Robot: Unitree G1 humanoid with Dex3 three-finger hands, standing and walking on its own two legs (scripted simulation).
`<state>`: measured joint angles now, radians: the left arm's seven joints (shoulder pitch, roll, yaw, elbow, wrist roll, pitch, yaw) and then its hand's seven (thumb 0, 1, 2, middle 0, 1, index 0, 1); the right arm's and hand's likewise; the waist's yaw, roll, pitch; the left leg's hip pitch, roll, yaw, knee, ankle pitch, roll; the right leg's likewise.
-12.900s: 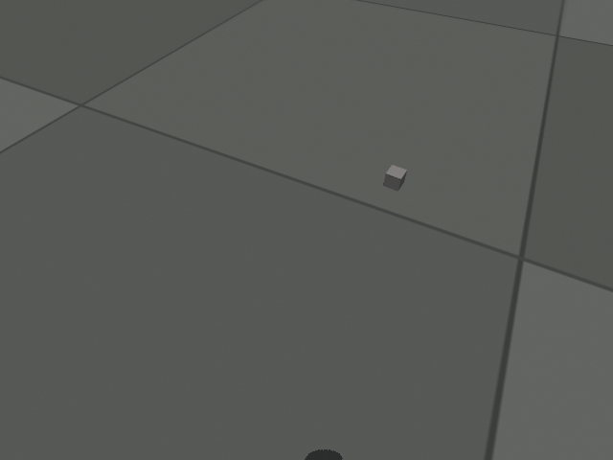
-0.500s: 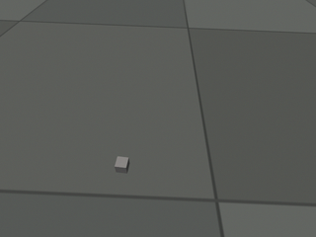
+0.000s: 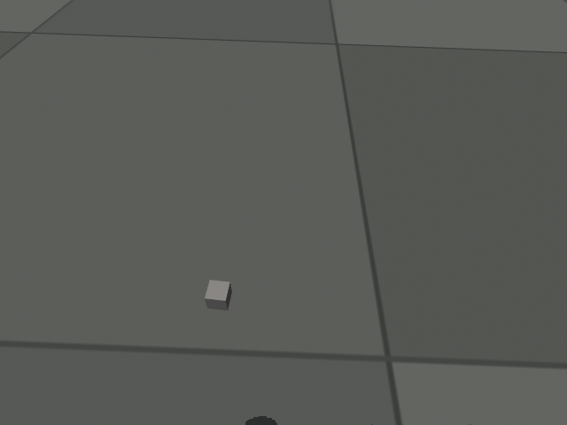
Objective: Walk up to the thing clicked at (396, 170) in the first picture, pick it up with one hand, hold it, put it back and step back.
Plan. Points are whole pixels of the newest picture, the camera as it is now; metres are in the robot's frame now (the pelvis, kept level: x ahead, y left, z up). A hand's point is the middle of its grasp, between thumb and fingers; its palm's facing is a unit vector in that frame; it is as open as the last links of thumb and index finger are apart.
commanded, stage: stand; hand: left
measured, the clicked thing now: (218, 295) +0.70 +0.24 -0.74
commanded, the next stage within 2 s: walk up in 0.94 s
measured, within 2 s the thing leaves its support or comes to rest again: neither
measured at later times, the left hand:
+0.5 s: hand out of the picture +0.05 +0.25 -0.15, palm faces -0.03 -0.94 -0.34, open 7.3 cm
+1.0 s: hand out of the picture +0.05 +0.25 -0.15, palm faces -0.03 -0.94 -0.33, open 7.3 cm
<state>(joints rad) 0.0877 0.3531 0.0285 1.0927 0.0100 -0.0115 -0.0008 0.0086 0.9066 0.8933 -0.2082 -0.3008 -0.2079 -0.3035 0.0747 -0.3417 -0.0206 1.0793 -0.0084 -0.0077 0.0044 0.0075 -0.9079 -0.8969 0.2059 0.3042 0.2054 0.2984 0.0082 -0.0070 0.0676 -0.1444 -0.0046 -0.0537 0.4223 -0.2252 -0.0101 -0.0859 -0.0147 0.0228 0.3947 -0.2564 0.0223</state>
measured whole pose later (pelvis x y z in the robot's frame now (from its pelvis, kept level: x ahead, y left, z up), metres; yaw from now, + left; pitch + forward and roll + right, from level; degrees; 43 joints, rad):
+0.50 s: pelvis -0.02 +0.00 +0.00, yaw -1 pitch -3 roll +0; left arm 0.12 0.35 0.01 1.14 0.01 -0.01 -0.01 0.01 0.91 0.89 -0.21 -0.30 -0.21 -0.30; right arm 0.11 -0.36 -0.01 1.14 -0.01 -0.01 0.01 0.01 -0.91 -0.90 0.21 0.30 0.21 0.30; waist 0.00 0.00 0.06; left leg -0.13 0.00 -0.04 0.33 -0.14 -0.01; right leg -0.09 -0.02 0.03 0.33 -0.19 0.02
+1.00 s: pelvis -0.02 +0.00 +0.00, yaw -1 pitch -3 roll +0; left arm 0.16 0.36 0.03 1.09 0.03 -0.01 -0.03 0.01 0.91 0.89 -0.21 -0.30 -0.21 -0.30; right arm 0.16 -0.36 -0.02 1.11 -0.02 -0.01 0.03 0.01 -0.91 -0.90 0.21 0.30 0.21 0.30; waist 0.00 0.00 0.03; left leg -0.17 0.00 -0.05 0.42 -0.31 0.01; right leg -0.13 -0.01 0.04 0.41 -0.34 -0.01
